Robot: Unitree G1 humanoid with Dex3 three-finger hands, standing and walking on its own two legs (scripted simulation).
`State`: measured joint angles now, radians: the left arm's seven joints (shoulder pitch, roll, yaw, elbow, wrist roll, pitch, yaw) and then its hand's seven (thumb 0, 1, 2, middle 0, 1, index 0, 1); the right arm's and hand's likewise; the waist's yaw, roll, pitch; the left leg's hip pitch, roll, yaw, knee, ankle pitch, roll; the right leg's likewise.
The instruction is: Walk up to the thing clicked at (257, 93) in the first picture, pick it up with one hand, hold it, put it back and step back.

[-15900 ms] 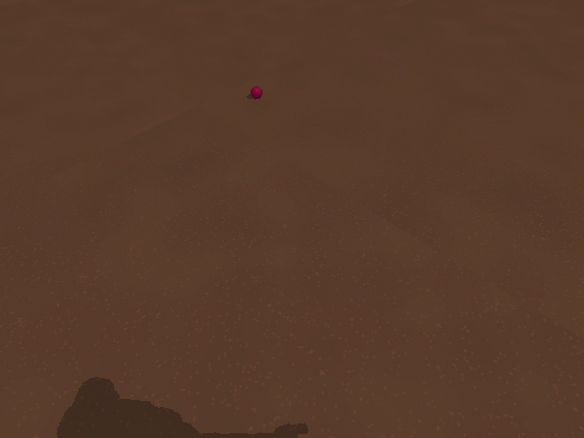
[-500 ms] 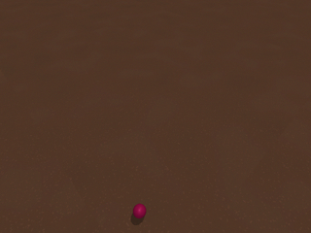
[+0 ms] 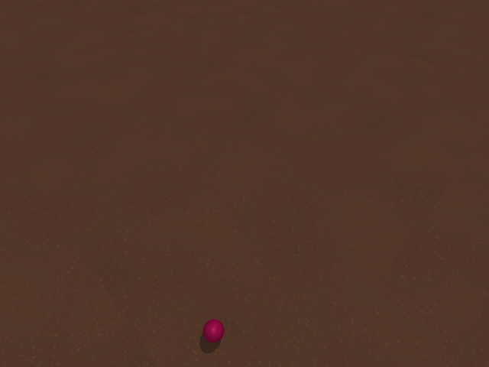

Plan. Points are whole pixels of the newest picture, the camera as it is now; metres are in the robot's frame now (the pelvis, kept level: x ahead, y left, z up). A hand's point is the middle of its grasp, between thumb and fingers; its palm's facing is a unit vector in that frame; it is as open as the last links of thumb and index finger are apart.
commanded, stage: stand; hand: left
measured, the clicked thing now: (213, 330) +0.38 +0.13 -0.74
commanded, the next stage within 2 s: walk up in 1.66 s
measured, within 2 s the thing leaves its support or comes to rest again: neither
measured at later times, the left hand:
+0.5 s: hand out of the picture +0.06 +0.26 -0.16, palm faces -0.02 -0.94 -0.33, open 7.4 cm
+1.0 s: hand out of the picture +0.07 +0.25 -0.16, palm faces -0.03 -0.94 -0.33, open 7.4 cm
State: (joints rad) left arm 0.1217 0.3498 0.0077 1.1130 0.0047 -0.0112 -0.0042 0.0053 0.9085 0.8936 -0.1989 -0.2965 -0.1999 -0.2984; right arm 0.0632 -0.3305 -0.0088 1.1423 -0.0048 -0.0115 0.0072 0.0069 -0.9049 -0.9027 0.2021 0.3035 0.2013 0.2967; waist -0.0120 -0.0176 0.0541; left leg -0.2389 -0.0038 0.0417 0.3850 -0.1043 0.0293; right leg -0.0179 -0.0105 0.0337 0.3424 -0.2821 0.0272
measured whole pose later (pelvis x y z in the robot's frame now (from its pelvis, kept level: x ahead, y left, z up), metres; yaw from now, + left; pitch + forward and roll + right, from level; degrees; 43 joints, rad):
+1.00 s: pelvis +0.01 +0.00 +0.00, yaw +0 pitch -2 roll +0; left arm 0.17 0.35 0.01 1.10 0.01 0.00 0.00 0.01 0.91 0.89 -0.20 -0.30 -0.20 -0.30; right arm 0.07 -0.34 -0.01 1.16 0.00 0.00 0.01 0.01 -0.90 -0.90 0.20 0.30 0.20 0.30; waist -0.01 -0.02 0.05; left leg -0.22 -0.01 0.04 0.37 -0.11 0.03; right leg 0.01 -0.02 0.03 0.31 -0.28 0.03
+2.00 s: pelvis -0.05 -0.08 -0.03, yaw -4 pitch -1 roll +0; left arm 0.26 0.47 0.11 0.86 0.04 0.10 -0.10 0.00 0.91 0.89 -0.20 -0.30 -0.20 -0.30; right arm 0.17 -0.48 -0.11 0.92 -0.05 0.00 -0.06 0.01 -0.90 -0.90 0.21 0.30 0.21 0.30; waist 0.01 -0.05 0.12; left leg -0.46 0.14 0.03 0.68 -0.22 -0.01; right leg -0.31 -0.05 0.08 0.73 -0.43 -0.01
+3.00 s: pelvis -0.03 -0.13 +0.00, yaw +1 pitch -3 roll +0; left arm 0.10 0.36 0.03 1.12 0.01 -0.01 0.00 0.01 0.91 0.89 -0.20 -0.30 -0.20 -0.30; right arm 0.09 -0.35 0.00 1.12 -0.01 0.01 0.01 0.01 -0.91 -0.90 0.20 0.30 0.20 0.30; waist 0.01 -0.01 0.05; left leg -0.12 -0.02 -0.05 0.36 -0.20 0.01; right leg -0.05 -0.02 -0.02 0.32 -0.22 0.01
